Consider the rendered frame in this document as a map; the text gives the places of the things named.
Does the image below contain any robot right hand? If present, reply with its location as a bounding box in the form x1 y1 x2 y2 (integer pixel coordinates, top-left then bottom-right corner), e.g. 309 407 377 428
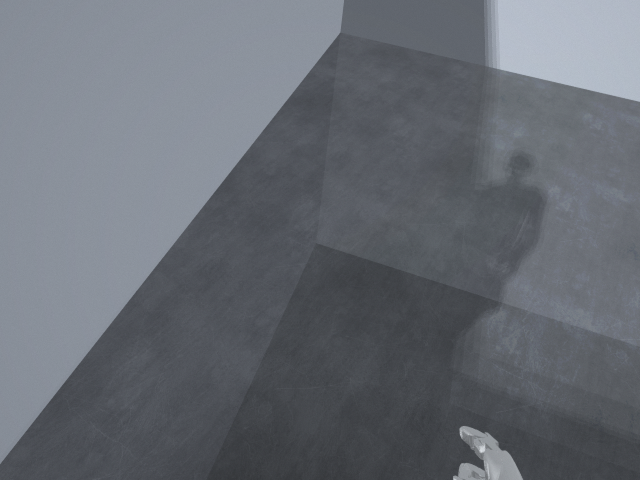
453 426 523 480

